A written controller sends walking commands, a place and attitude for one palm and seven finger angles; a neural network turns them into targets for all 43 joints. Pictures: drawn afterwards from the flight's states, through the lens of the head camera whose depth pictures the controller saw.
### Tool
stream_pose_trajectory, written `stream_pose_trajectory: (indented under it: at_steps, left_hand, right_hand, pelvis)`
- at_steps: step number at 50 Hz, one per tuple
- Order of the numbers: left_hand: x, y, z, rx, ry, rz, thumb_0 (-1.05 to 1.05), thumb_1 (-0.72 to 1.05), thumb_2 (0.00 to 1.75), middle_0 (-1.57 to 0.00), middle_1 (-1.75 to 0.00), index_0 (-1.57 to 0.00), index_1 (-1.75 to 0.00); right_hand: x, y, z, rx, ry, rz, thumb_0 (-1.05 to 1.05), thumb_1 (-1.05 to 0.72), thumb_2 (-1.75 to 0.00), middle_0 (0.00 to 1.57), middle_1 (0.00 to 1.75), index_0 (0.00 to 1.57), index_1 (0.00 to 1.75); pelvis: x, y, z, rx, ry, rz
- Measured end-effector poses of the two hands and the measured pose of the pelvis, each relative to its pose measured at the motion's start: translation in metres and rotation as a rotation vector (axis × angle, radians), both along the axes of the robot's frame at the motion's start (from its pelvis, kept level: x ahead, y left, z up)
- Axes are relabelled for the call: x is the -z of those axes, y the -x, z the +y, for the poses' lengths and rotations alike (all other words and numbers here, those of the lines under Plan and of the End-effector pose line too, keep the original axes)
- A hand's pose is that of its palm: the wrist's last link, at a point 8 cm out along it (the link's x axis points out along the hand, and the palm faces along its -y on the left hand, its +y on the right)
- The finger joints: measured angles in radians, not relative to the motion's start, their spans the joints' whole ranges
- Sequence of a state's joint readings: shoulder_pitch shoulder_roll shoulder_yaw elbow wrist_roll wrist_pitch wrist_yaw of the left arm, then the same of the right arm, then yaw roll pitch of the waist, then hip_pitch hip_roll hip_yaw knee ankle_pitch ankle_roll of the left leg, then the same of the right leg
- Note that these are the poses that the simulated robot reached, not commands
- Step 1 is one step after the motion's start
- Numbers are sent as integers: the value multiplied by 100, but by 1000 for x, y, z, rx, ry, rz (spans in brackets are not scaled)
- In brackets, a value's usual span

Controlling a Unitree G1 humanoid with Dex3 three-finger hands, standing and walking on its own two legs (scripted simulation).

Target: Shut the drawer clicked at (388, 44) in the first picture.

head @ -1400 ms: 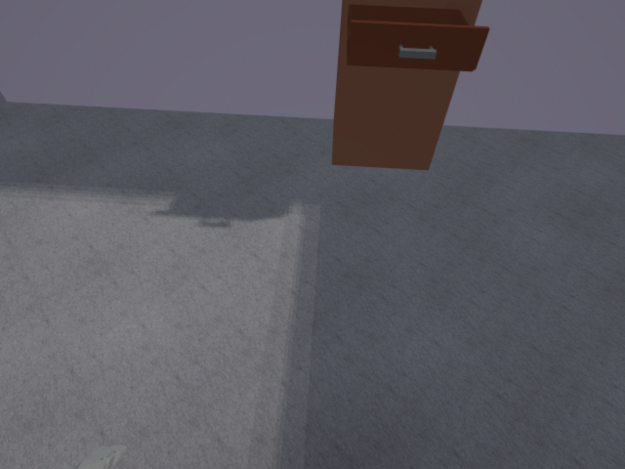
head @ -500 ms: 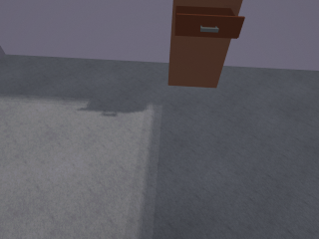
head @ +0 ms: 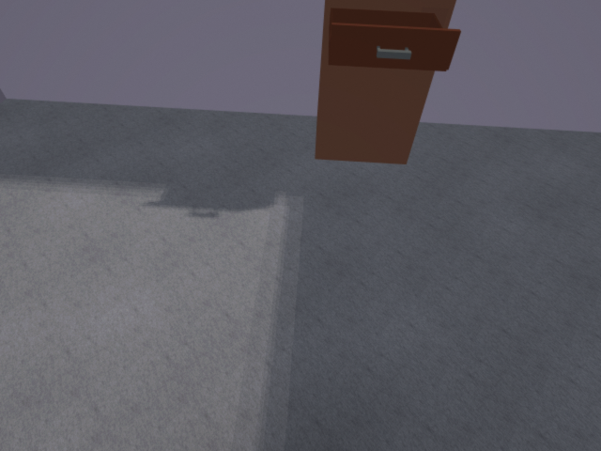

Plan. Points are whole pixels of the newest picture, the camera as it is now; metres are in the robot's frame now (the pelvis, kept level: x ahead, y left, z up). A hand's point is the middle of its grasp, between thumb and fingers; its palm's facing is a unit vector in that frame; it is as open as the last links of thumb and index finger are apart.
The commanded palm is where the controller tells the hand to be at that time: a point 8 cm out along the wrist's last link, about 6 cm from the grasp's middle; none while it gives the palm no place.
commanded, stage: look at it before walking up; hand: left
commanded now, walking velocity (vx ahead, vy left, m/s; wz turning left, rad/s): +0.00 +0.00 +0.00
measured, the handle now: (393, 51) +1.43 -0.26 -0.07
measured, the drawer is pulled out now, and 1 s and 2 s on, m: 0.23 0.23 0.23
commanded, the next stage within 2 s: walk to a spot facing it in 0.14 s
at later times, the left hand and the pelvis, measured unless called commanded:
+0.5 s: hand out of the picture +0.06 +0.21 -0.18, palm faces -0.08 -0.96 -0.25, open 7.4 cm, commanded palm none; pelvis +0.03 +0.00 -0.01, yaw -6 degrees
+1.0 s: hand (212, 425) +0.20 +0.16 -0.18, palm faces -0.23 -0.96 -0.18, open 7.4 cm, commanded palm none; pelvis +0.19 -0.03 -0.01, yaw -20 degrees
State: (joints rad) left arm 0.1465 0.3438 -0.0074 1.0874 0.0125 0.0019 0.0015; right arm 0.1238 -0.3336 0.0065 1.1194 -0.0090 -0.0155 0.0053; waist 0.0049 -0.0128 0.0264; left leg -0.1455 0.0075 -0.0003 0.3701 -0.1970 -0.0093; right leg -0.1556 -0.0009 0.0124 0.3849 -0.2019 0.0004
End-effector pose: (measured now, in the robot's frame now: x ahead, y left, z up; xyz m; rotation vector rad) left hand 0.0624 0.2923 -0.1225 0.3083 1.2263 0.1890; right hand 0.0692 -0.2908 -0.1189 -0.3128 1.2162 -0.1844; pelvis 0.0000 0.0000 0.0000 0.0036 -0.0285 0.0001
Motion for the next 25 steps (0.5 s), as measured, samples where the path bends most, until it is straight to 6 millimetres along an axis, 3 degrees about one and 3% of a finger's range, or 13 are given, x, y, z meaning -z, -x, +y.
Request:
stream_pose_trajectory:
  at_steps: [16, 25]
  left_hand:
    - [-1, -6, 0, -2, -5, -2, 0, 90, 90, -21, -30, -21, -30]
    - [22, 3, -32, 24, 76, 122, 0, 91, 90, -20, -30, -20, -30]
  right_hand:
    - [1, -10, 4, -2, -5, -14, 1, -90, -90, 20, 30, 20, 30]
    - [23, 19, 22, 121, -78, 23, 1, -90, -90, 20, 29, 20, 30]
  pelvis:
    - [0, -5, 1, 12, 1, 2]
    - [11, -31, -5, 111, -11, 19]
